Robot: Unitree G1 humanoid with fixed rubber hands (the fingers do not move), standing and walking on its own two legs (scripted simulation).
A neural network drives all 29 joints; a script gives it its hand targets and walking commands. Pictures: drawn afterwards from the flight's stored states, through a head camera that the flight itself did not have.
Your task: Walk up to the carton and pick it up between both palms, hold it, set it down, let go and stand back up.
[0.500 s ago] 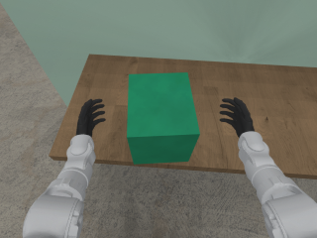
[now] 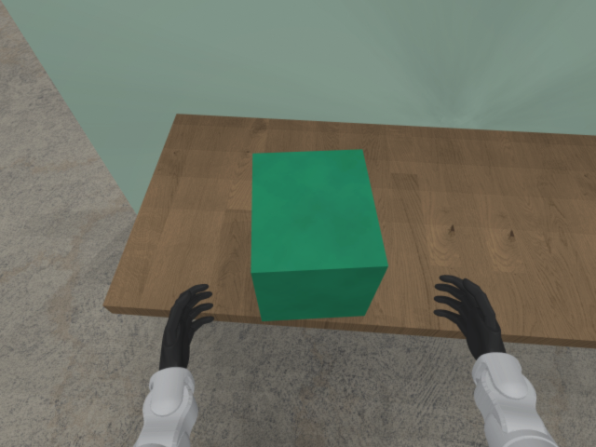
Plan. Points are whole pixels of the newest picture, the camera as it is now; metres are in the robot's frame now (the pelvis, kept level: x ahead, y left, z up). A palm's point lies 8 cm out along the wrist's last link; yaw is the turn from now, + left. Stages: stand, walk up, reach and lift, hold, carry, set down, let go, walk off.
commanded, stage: set down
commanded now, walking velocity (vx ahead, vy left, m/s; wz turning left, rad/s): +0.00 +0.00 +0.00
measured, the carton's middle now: (310, 237) +0.47 +0.00 -0.09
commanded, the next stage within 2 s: none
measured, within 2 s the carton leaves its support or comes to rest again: neither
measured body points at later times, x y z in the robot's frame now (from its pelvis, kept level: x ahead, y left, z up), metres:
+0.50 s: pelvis +0.01 -0.01 +0.00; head +0.08 +0.01 +0.44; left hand +0.23 +0.20 -0.07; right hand +0.25 -0.22 -0.05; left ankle +0.00 +0.13 -0.75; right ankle +0.00 -0.11 -0.75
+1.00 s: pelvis +0.01 +0.01 -0.01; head +0.04 +0.02 +0.44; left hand +0.20 +0.22 -0.08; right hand +0.20 -0.22 -0.07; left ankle +0.00 +0.13 -0.75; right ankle +0.00 -0.11 -0.75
